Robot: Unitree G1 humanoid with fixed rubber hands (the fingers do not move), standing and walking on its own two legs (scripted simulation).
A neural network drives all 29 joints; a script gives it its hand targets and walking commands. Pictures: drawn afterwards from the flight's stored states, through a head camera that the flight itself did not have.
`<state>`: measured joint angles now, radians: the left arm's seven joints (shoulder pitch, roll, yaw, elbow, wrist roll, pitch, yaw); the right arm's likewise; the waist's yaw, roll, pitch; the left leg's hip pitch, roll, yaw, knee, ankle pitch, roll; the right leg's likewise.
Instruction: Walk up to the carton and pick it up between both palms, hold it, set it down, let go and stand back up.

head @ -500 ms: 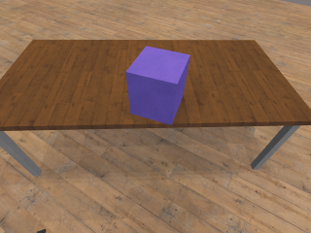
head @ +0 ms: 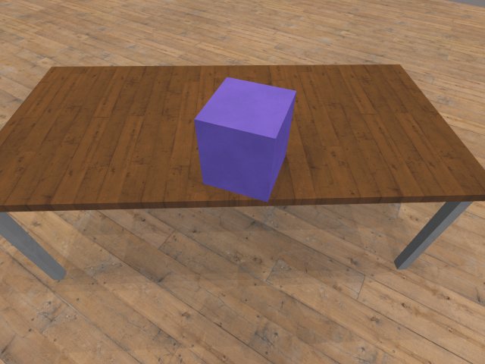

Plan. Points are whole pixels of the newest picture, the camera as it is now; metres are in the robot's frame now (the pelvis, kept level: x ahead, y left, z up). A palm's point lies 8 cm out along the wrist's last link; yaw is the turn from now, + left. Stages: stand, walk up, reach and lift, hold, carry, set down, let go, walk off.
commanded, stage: walk up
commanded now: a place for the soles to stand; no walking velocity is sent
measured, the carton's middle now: (247, 139) +0.71 -0.02 -0.07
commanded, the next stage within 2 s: none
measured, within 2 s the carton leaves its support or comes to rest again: neither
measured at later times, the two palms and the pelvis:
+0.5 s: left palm (58, 357) +0.19 +0.33 -0.11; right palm out of the picture +0.13 -0.33 -0.07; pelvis +0.11 +0.01 +0.00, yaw +0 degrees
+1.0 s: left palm (97, 302) +0.26 +0.26 -0.05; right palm (456, 304) +0.26 -0.40 -0.09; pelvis +0.19 -0.08 +0.02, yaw +0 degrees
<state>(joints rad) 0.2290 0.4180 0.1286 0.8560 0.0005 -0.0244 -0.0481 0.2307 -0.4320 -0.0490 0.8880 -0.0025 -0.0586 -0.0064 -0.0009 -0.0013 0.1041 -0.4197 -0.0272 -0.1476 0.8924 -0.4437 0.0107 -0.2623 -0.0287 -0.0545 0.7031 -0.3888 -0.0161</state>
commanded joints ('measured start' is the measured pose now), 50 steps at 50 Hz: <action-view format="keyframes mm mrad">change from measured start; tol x32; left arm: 1 32 275 73 -88 32 -44 6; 50 149 199 21 -81 10 -25 28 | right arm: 1 30 -217 -58 -65 -6 -39 21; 8 368 -264 -106 24 -11 -72 -9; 50 43 -175 -39 -50 0 1 -20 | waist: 1 59 -132 -67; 9 -108 321 -164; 29 121 160 -99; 31 201 -363 -94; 50 77 -161 6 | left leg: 1 -274 53 109 4 -37 -3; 7 329 -35 261 -348 298 4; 11 395 383 -800 -647 -180 252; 20 355 260 -303 -493 372 242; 27 32 289 -291 -509 -62 239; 31 -314 -76 33 318 -43 46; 50 -242 8 105 96 200 -7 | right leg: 1 298 -289 329 -389 19 -205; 8 -135 -75 -7 327 236 -96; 11 -481 38 187 548 -246 -29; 29 91 -53 81 -100 101 -54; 34 138 -305 759 -555 -216 1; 38 249 -192 394 -404 375 74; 50 313 -154 254 -430 408 -1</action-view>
